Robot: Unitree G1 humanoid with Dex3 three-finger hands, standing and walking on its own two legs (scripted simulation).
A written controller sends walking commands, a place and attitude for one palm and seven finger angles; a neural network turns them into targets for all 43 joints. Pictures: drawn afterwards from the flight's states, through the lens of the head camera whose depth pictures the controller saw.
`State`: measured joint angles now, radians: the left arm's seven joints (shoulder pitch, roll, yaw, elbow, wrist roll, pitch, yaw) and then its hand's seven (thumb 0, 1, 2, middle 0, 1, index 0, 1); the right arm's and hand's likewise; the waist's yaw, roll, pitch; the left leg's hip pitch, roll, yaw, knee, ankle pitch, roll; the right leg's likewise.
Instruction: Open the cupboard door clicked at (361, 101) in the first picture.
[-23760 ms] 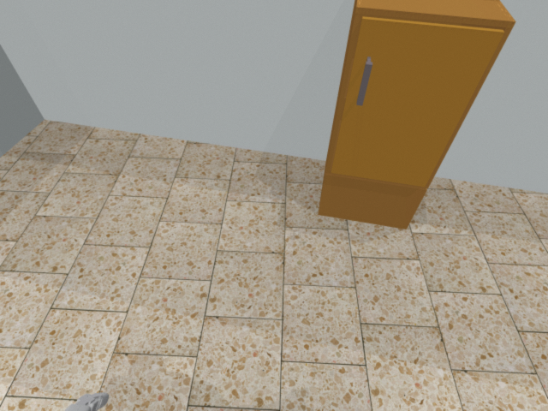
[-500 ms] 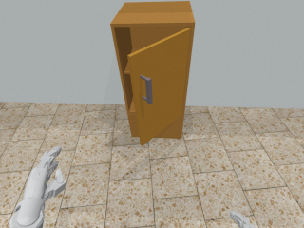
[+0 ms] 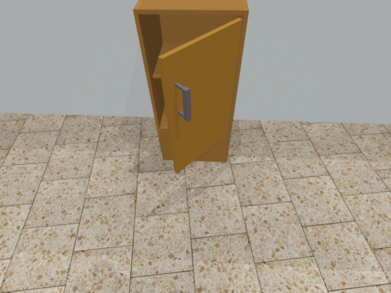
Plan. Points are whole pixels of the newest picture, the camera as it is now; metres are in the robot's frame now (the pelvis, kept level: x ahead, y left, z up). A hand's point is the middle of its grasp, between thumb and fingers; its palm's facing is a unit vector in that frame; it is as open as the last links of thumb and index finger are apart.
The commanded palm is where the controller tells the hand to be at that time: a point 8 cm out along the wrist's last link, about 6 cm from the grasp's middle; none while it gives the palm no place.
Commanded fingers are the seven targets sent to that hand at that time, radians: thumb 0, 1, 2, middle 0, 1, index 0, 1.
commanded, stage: let the arm hang, fingers relaxed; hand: left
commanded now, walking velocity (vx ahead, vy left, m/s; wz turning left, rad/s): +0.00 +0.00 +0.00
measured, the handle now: (183, 102) +0.70 +0.08 -0.05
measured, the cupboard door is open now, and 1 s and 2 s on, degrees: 49 49 49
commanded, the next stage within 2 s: look to check the result in 0.48 s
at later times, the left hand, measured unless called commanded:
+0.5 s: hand out of the picture +0.06 +0.19 -0.17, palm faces +0.01 -0.97 -0.23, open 7.3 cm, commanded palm none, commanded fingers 0.00 0.90 0.90 -0.20 -0.30 -0.20 -0.30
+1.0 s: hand out of the picture +0.08 +0.22 -0.16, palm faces -0.01 -0.95 -0.30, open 7.3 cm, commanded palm none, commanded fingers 0.00 0.90 0.90 -0.20 -0.30 -0.20 -0.30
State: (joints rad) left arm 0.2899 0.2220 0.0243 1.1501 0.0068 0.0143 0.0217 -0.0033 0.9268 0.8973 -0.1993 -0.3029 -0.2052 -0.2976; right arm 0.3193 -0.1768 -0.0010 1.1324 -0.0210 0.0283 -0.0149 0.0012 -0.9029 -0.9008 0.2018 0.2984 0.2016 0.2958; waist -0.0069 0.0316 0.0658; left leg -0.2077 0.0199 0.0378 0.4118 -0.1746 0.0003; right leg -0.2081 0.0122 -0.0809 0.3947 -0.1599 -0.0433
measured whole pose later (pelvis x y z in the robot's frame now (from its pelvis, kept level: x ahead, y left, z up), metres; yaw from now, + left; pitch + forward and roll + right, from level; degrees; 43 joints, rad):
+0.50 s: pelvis +0.01 +0.00 +0.00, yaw -1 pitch -2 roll +0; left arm 0.18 0.18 0.02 1.13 0.01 -0.01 0.02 0.00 0.91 0.90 -0.20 -0.30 -0.21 -0.30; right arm 0.24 -0.19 -0.01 1.13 -0.02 0.00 -0.02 0.00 -0.90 -0.90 0.20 0.30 0.20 0.30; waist -0.02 0.02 0.04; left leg -0.17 0.01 0.05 0.38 -0.18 0.00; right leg -0.19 0.01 -0.07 0.39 -0.17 -0.04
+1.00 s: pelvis +0.02 +0.00 +0.00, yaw -1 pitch -2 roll +0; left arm 0.15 0.26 0.02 1.15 0.01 -0.02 0.02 0.00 0.91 0.90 -0.20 -0.30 -0.21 -0.30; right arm 0.17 -0.26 -0.01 1.14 -0.02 0.01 -0.01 0.00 -0.90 -0.90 0.20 0.30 0.20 0.30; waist -0.01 0.02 0.06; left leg -0.13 0.02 0.05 0.33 -0.17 0.00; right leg -0.14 0.01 -0.07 0.33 -0.16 -0.04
